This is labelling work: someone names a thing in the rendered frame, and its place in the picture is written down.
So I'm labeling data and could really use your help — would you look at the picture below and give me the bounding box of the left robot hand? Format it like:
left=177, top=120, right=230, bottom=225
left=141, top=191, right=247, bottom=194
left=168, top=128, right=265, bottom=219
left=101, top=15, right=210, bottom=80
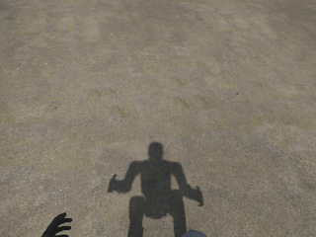
left=41, top=212, right=73, bottom=237

